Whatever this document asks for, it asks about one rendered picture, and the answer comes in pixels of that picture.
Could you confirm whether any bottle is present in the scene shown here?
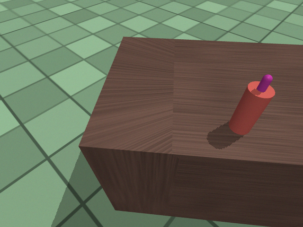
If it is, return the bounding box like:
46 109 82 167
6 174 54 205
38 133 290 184
229 75 275 135

